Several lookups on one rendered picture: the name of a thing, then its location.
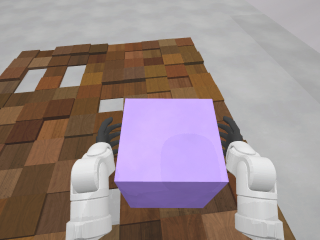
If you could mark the robot left hand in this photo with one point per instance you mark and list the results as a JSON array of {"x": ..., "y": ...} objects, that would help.
[{"x": 105, "y": 137}]

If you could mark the carton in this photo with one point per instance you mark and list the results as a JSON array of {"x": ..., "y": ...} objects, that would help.
[{"x": 170, "y": 153}]

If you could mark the robot right hand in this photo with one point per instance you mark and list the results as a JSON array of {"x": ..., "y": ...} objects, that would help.
[{"x": 233, "y": 133}]

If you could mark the robot left forearm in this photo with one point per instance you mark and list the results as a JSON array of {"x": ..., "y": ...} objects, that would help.
[{"x": 89, "y": 191}]

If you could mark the robot right forearm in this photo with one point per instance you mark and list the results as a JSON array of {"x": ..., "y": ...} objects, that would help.
[{"x": 256, "y": 187}]

